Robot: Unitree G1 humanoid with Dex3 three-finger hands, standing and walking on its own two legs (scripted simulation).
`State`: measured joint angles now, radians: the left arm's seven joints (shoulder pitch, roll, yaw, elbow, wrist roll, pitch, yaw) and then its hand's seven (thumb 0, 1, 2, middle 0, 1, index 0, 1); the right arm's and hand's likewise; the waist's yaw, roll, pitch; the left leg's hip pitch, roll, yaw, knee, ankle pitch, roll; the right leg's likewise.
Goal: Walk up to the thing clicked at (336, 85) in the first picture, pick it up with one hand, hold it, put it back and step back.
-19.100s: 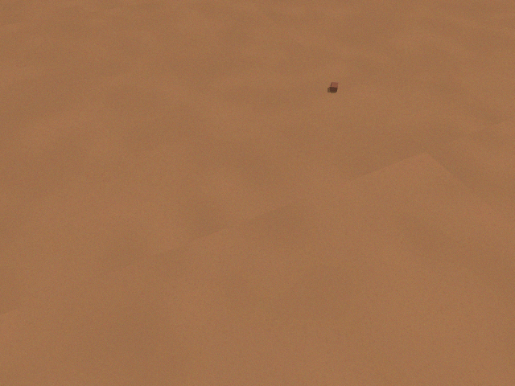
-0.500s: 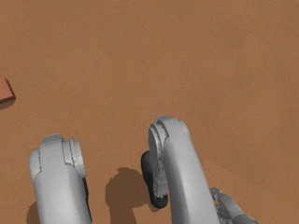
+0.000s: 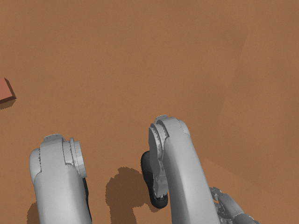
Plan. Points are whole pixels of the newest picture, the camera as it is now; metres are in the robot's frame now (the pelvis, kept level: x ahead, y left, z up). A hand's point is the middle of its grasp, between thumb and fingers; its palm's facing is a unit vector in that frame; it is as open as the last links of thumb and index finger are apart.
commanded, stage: rise first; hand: left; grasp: from above
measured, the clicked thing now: (1, 90) +0.47 +0.35 -0.30
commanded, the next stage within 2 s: approach in 1.46 s
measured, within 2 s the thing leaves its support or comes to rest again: neither
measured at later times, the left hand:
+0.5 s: hand out of the picture +0.43 +0.39 -0.16, palm faces -0.40 -0.14 -0.90, open 14.2 cm
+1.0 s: hand out of the picture +0.43 +0.38 -0.17, palm faces -0.41 -0.16 -0.90, open 14.1 cm
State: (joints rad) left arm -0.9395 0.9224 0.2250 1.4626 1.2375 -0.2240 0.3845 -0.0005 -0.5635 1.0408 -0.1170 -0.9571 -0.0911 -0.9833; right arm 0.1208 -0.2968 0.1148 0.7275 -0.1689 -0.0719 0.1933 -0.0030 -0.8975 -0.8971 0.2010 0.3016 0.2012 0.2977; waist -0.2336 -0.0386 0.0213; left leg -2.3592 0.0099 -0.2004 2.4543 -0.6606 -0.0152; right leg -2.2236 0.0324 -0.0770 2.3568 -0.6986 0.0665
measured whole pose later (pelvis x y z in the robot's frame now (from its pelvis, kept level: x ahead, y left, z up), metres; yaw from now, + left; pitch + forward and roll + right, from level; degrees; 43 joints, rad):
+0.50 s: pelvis +0.00 +0.00 +0.00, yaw +0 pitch +31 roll -11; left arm -0.95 0.93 0.21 1.48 1.23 -0.22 0.38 0.00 -0.55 1.03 -0.12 -0.95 -0.10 -0.97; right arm 0.12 -0.30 0.12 0.73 -0.17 -0.07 0.20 0.00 -0.90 -0.90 0.20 0.30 0.20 0.30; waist -0.23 -0.03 0.02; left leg -2.36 0.01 -0.20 2.46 -0.66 -0.01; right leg -2.22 0.03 -0.08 2.36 -0.70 0.07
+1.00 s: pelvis +0.00 +0.00 +0.00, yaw +0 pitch +31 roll -11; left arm -0.95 0.94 0.22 1.49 1.23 -0.23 0.37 0.00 -0.53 1.01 -0.13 -0.93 -0.11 -0.96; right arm 0.12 -0.30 0.12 0.72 -0.17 -0.08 0.20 0.00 -0.89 -0.89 0.20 0.30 0.20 0.30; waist -0.24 -0.04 0.03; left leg -2.36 0.01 -0.20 2.46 -0.66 -0.01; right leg -2.23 0.04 -0.08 2.36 -0.69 0.07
